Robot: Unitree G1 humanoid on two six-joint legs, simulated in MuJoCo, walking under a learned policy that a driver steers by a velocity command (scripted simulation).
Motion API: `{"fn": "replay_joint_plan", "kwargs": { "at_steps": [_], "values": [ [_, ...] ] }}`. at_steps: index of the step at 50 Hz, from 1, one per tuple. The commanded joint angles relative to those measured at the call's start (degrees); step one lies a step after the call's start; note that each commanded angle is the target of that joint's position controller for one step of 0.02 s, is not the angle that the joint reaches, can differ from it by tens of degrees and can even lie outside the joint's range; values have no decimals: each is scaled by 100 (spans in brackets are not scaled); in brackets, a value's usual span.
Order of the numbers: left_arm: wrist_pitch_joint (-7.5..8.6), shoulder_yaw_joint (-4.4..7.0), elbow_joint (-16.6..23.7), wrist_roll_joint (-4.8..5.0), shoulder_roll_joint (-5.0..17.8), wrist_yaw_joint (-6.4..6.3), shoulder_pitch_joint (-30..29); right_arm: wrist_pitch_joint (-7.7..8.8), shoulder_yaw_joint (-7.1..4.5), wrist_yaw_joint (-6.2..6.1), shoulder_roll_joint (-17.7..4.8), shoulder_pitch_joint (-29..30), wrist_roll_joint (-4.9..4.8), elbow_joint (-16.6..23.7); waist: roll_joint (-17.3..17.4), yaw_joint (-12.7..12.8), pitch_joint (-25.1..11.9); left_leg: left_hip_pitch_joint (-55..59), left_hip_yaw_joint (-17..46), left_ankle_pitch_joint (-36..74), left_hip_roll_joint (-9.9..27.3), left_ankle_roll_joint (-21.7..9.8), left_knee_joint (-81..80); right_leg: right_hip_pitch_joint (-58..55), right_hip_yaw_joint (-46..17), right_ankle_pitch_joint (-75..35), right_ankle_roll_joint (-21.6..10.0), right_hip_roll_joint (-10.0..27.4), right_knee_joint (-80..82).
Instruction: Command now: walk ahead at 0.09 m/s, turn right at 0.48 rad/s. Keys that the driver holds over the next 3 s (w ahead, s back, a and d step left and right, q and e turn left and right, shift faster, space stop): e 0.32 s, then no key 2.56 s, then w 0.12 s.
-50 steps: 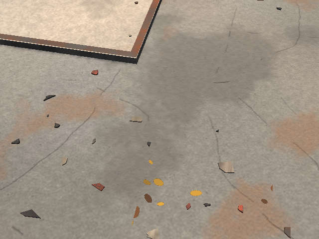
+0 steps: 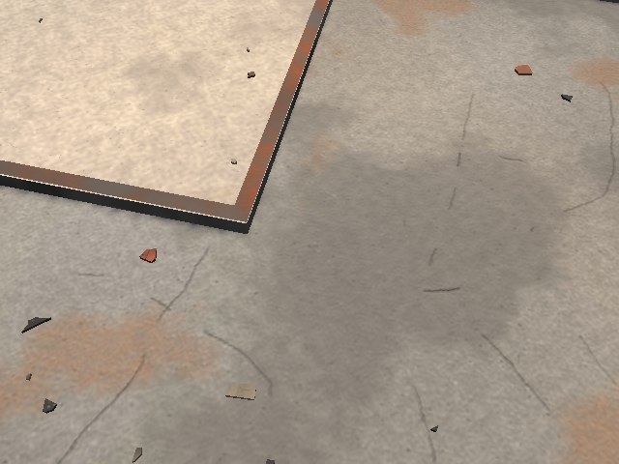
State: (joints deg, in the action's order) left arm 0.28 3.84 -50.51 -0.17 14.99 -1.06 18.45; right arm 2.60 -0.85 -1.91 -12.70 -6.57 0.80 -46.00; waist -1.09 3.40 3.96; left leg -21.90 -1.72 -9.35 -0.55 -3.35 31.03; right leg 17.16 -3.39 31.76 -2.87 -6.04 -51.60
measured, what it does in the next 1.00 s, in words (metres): steps on the spot, turning right: right foot, then left foot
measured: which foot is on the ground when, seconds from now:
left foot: down 0.00-0.38, up 0.40-0.76, down 0.78-1.00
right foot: up 0.00-0.36, down 0.38-1.00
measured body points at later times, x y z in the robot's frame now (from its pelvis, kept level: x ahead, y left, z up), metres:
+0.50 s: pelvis -0.01 -0.03 +0.01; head -0.01 -0.06 +0.46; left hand +0.17 +0.20 -0.09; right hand +0.00 -0.31 -0.13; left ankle +0.05 +0.10 -0.68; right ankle -0.04 -0.10 -0.73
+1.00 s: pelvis -0.02 -0.01 +0.02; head -0.02 +0.00 +0.47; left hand +0.11 +0.21 -0.13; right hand -0.03 -0.27 -0.12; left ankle +0.00 +0.10 -0.73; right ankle -0.04 -0.10 -0.73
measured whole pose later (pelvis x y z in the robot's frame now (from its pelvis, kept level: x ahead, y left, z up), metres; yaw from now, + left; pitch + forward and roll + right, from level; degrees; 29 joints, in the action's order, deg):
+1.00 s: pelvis -0.02 -0.01 +0.02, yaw -17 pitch -2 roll +0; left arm -0.4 0.8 -54.7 -0.6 13.1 -1.0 13.2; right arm 0.0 -0.6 -1.5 -11.8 -13.2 0.5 -54.7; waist -0.8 0.3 1.9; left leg -6.8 -0.7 -12.7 -0.7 -1.0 21.5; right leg 8.6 -0.6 10.0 -2.2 -2.7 -20.7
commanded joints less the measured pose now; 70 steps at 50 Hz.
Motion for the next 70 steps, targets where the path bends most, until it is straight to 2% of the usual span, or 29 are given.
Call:
{"fn": "replay_joint_plan", "kwargs": {
  "at_steps": [1, 3, 4, 6, 10, 15, 17, 18, 19, 20, 21, 22, 23, 24, 25, 26, 28, 30, 33, 36, 38, 39, 40, 41, 42, 44, 48, 54, 70],
  "values": [
    [-172, 180, 291, -135, 558, 14, 312, -100, -157, -77, -596, -398, -16, 347, 517, -186, -792, 1394, 1686, 2317, 1965, -1019, -1294, 1164, 30, -38, 167, 447, -1645],
    [-317, 183, 366, -154, 501, 107, 193, -135, -156, -130, -630, -241, 53, 390, 924, -131, -558, 936, 956, 2039, 1538, -857, -1489, 1017, 162, -511, 385, 503, -1644],
    [-369, 183, 377, -133, 483, 132, 238, -136, -170, -127, -666, -289, 65, 382, 906, -113, -635, 885, 757, 2093, 1490, -875, -1480, 930, 217, -623, 441, 464, -1667],
    [-431, 176, 466, -91, 459, 159, 145, -125, -200, -115, -730, -394, 74, 373, 814, -134, -749, 980, 579, 1912, 1562, -954, -1497, 950, 255, -718, 494, 470, -1483],
    [-531, 111, 750, -111, 421, 267, -344, -179, -262, -74, -871, -419, 98, 393, 925, -271, -682, 995, 390, 578, 1691, -953, -1659, 889, 382, -835, 483, 672, -542],
    [-499, 61, 1043, -49, 474, 360, -632, -266, -389, 46, -1162, -484, 141, 402, 1012, -411, -752, 898, 147, 127, 1883, -827, -1445, 136, 749, -623, 249, 643, 692],
    [-439, 49, 1063, -35, 439, 367, -456, -315, -435, 73, -1267, -468, 93, 385, 932, -290, -787, 762, 18, 252, 1875, -629, -1121, -383, 839, -904, 82, 571, 1550],
    [-383, 48, 988, -46, 449, 345, -198, -355, -448, 91, -1262, -523, 65, 339, 744, -166, -766, 475, -158, 279, 1784, -373, -800, -881, 798, -1355, -30, 490, 2325],
    [-312, 77, 951, -99, 628, 288, -90, -396, -435, 141, -1087, -769, 69, 258, 35, -169, -596, 47, -525, -272, 1475, 59, -73, -1159, 45, -1555, -136, 824, 3322],
    [-259, 190, 1168, -134, 1320, 225, -225, -441, -272, 196, -439, -938, 58, 518, -1695, -333, -540, -1300, -1048, -2306, 570, 602, 1317, -1492, -2390, -1959, -615, 2633, 3944],
    [-250, 275, 1105, -189, 1515, 165, -40, -543, -326, 92, -756, -268, 89, 623, -1105, 55, -98, -1147, -193, -2472, 289, 574, 2089, -359, -2299, -3121, -1173, 2937, 3881],
    [-226, 176, 1061, -187, 1175, 121, -276, -599, -319, 106, -705, -271, 1, 599, -782, -209, -55, -873, 111, -2006, 356, 523, 2412, -225, -1671, -3355, -1128, 2508, 3785],
    [-204, 88, 1095, -138, 917, 103, -691, -592, -321, 138, -689, -471, -43, 472, -729, -450, -3, -757, 185, -1515, 351, 461, 2432, -170, -1160, -3229, -920, 2093, 3794],
    [-189, 58, 1176, -133, 824, 81, -1015, -555, -364, 151, -794, -688, -7, 317, -772, -579, -140, -746, 130, -1182, 282, 414, 2499, -429, -868, -3313, -755, 1774, 3741],
    [-154, 11, 1200, -88, 685, 46, -1055, -538, -395, 166, -874, -888, 75, 174, -810, -572, -310, -687, 65, -1049, 241, 419, 2661, -663, -662, -3961, -769, 1667, 3626],
    [-123, -43, 1181, -60, 552, 44, -969, -532, -403, 181, -873, -959, 83, 116, -640, -551, -519, -575, 92, -1052, 218, 438, 2726, -876, -577, -4437, -799, 1659, 3532],
    [-69, -83, 1088, -41, 499, 34, -790, -556, -360, 195, -718, -900, 25, 101, -439, -483, -621, -504, 150, -1060, 241, 495, 2434, -1195, -539, -4612, -828, 1719, 3469],
    [-54, -99, 985, -61, 510, 11, -656, -594, -303, 178, -601, -772, 12, 102, -538, -362, -532, -371, 167, -1139, 253, 519, 1811, -1334, -600, -4311, -844, 1746, 3451],
    [-71, -110, 852, -106, 562, -1, -569, -606, -254, 119, -566, -697, 3, 76, -670, -222, -423, 125, 116, -1420, 168, 441, 950, -1194, -746, -3983, -912, 1779, 3380],
    [-74, -121, 727, -104, 596, -16, -653, -546, -222, 29, -544, -894, -56, -52, -568, -297, -452, 713, 70, -1234, 65, 339, -11, -1026, -924, -4067, -893, 1781, 3202],
    [-49, -163, 665, -37, 503, -39, -801, -427, -170, -17, -500, -1180, -6, -219, -255, -523, -552, 1714, 298, 280, 276, 255, -1337, -593, -883, -3751, -519, 1620, 3042],
    [-6, -224, 667, -33, 318, -23, -713, -337, -179, -39, -716, -1233, 74, -252, 99, -415, -700, 2174, 884, 877, 817, 168, -1450, -307, -750, -3270, -261, 1383, 2897],
    [-7, -218, 586, -7, 226, 16, -396, -299, -226, -14, -1026, -824, 9, -251, 696, 23, -462, 1678, 1136, 1334, 1076, -39, -1217, -400, -348, -2420, -130, 836, 3186],
    [-40, -218, 384, -57, 317, 1, -485, -268, -171, 59, -753, -651, -37, -256, 647, -162, -391, 1227, 1078, 902, 1040, -76, -1262, -873, -301, -2279, -55, 796, 3317],
    [-53, -186, 294, -61, 408, -8, -577, -237, -126, 92, -606, -656, -29, -304, 631, -252, -253, 1068, 942, 525, 870, 31, -1342, -1016, -340, -2406, -49, 841, 3307],
    [-47, -148, 160, -55, 489, 10, -620, -217, -116, 57, -613, -788, -30, -473, 668, -316, -213, 1104, 804, 299, 688, 119, -1434, -1067, -376, -2682, -97, 937, 3239],
    [-7, -197, -201, -43, 312, -11, -506, -211, -103, 25, -552, -854, -33, -721, 284, -344, -154, 1317, 788, 105, 675, 66, -1445, -824, -386, -2542, -26, 954, 3419],
    [-12, -230, -651, -42, 266, -43, -381, -204, -72, 12, -510, -830, -28, -1032, 134, -343, -82, 1257, 810, -152, 650, 17, -1520, -786, -378, -2422, 32, 963, 3510],
    [-5, -362, -1357, -36, 57, -100, -30, -191, 68, -11, -243, -1128, -33, -1640, 160, -306, -9, 1087, 792, -177, 556, 4, -1515, -759, -321, -2397, 43, 1018, 3433]
  ]
}}
Next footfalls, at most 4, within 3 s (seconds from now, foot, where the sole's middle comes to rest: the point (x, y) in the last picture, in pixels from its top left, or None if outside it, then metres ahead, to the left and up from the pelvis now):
0.38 right None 0.00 -0.12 -0.77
0.78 left None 0.04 0.09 -0.77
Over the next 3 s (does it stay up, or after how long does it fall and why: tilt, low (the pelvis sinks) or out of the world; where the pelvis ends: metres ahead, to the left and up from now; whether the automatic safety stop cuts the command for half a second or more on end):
stays up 0.01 0.01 0.01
